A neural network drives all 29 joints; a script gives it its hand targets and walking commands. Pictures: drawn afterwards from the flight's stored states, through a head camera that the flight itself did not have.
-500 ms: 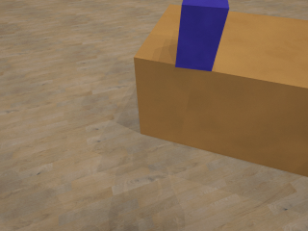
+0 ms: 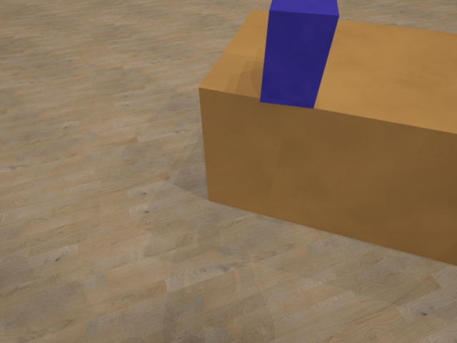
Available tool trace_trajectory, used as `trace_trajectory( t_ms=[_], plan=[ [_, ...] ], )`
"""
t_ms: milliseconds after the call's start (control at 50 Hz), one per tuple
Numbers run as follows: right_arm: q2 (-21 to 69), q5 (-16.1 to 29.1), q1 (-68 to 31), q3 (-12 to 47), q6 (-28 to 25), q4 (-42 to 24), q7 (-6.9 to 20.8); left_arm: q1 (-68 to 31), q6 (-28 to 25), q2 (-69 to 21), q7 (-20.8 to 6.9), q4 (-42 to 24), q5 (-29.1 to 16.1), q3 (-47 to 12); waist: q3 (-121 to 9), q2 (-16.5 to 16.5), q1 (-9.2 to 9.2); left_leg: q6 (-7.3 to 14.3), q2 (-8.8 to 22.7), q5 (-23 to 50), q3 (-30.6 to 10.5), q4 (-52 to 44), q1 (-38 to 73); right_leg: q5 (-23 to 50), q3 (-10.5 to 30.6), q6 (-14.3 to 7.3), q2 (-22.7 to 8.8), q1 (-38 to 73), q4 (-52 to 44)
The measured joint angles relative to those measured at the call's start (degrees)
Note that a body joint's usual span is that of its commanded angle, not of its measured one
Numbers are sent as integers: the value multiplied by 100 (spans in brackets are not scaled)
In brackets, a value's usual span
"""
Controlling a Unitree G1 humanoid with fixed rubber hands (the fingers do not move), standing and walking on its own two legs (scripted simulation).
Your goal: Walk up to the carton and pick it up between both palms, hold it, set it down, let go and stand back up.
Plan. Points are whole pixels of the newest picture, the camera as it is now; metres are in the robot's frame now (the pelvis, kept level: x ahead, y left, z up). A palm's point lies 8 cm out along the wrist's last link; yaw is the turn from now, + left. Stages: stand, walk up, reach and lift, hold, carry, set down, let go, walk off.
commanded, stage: walk up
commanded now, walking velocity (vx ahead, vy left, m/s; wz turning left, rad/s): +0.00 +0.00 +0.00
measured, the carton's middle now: (295, 46) +0.94 -0.22 +0.06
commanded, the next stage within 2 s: none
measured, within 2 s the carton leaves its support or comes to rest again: neither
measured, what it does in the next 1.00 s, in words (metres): walks ahead: right foot, then left foot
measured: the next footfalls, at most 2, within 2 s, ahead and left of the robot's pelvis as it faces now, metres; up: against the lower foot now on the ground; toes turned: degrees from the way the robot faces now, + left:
right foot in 0.40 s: +0.10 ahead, -0.19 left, +0.00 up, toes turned -12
left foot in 0.84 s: +0.42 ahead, -0.01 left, +0.00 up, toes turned -7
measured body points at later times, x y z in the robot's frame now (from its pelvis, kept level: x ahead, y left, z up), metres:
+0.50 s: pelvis +0.07 -0.08 -0.02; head +0.06 -0.10 +0.43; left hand +0.05 +0.18 -0.16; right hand +0.03 -0.34 -0.18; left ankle +0.04 +0.07 -0.68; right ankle +0.06 -0.18 -0.74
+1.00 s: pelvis +0.30 -0.07 -0.01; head +0.31 -0.08 +0.44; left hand +0.35 +0.18 -0.15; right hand +0.27 -0.32 -0.15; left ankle +0.38 +0.00 -0.74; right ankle +0.22 -0.18 -0.66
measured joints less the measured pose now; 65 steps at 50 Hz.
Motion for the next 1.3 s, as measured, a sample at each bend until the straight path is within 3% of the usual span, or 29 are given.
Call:
trace_trajectory(
  t_ms=[100, 160, 180, 260, 340, 400, 440, 480, 520, 660, 780, 820, 860, 920, 960, 1060, 1140, 1240, 1300],
  plan=[
    [4, 6, 54, 13, -8, -4, 2, 19, -11, 19, -4, -4, -4, -5, 3, 5, -7, -2, 7, -1, 3, -3, -9, 8, 3, -2, 7, -5, -15],
    [-68, -203, 188, -63, -85, -198, 35, 218, -14, 117, -84, -92, 62, 44, -121, -61, 30, 173, 2, -1071, 138, 189, -13, -1396, 176, -92, 31, -275, 626],
    [-117, -231, 205, -96, -120, -257, 25, 277, 11, 168, -111, -124, 106, 58, -129, -70, 15, 211, 30, -1124, 220, 169, 31, -1524, 126, -40, 25, -457, 1045],
    [-364, -281, 302, -168, -250, -280, -41, 369, 9, 415, -259, -375, 254, 153, -86, 56, -125, 245, 275, -745, 416, -311, 391, -1368, -110, 189, -65, -1179, 2470],
    [-615, -308, 459, -198, -218, -145, 8, 373, -112, 669, -328, -731, 219, 284, -73, 174, -72, 81, 493, -549, 504, -410, 662, -1075, -152, 179, -326, -1140, 2070],
    [-768, -380, 440, -169, -90, -137, 97, 542, -234, 806, -274, -961, 185, 369, -75, 99, 4, 204, 600, -1552, 562, 690, 442, -774, -268, 148, -432, -557, 1096],
    [-879, -395, 356, -112, 15, -257, 160, 628, -225, 753, -167, -981, 153, 397, -8, 227, 73, 291, 639, -2192, 166, 2286, -141, -707, -384, 38, -240, -638, 1474],
    [-934, -309, 246, -47, 95, -499, 229, 828, -147, 594, -98, -949, 59, 283, -2, 318, 101, 265, 479, -2080, -61, 3527, -731, -933, -460, -71, -99, -535, 1629],
    [-929, -263, 74, 21, 42, -752, 281, 1041, -136, 462, -93, -886, 59, 163, 20, 277, 129, 179, 371, -1612, 75, 4080, -1242, -903, -432, -164, -47, -235, 1299],
    [-884, -260, -444, 70, -121, -1339, 400, 1534, -445, 176, -157, -762, 187, -24, 223, 177, 257, -36, 395, -37, 313, 3175, -2289, -626, -229, -110, -2, 839, -46],
    [-662, -244, -754, 96, -165, -1567, 406, 1528, -506, 283, -177, -805, 271, -24, 444, 92, 299, 109, 315, 843, 496, 1399, -1909, -1122, -71, 38, -42, 1331, -37],
    [-616, -276, -724, 68, -227, -1631, 378, 1530, -470, 381, -188, -848, 299, -10, 431, 43, 302, 198, 184, 782, 590, 947, -1469, -1528, 11, 78, -119, 1360, 384],
    [-568, -308, -666, -19, -295, -1681, 314, 1398, -376, 499, -198, -869, 264, -13, 486, -80, 214, 412, 10, 219, 688, 1160, -1323, -1877, 136, -46, -256, 973, 1691],
    [-579, -63, -445, -62, -204, -1657, 195, 1037, -192, 608, -190, -1100, 190, -21, 544, -68, 124, 439, -54, -4, 812, 1258, -1012, -1736, 311, -97, -125, -1, 3882],
    [-615, 6, -242, -71, -171, -1584, 148, 791, -170, 676, -215, -1268, 190, -3, 521, -10, 43, 423, -36, 74, 845, 847, -636, -1439, 183, -97, -95, -587, 4333],
    [-646, -83, 388, -88, -304, -1349, 165, 352, -252, 848, -300, -1606, 254, 88, 365, -17, -184, 425, -40, 182, 882, -11, 59, -913, 19, -69, -227, -1550, 3772],
    [-677, -102, 811, -77, -288, -1126, 200, 82, -208, 809, -318, -1745, 235, 50, 270, -46, -255, 367, -47, -66, 905, -89, 327, -364, -50, 1, -395, -1764, 2702],
    [-696, -133, 942, 78, -152, -1006, 240, -195, -261, 611, -174, -1885, 212, -107, 362, -36, -332, 200, 11, -782, 923, 688, 304, 771, -263, -60, -369, -1232, 1117],
    [-718, -88, 809, 202, -45, -1044, 227, -356, -267, 445, -75, -1907, 152, -176, 404, 133, -274, 82, 161, -1458, 648, 1683, -62, 36, -378, -130, -216, -1091, 1136]
  ],
)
